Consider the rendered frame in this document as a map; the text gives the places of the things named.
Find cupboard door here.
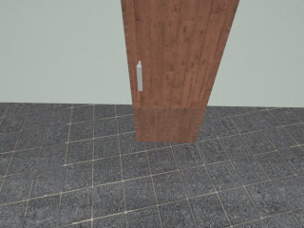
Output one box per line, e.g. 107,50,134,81
125,0,236,107

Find handle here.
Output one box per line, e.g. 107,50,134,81
136,61,143,91

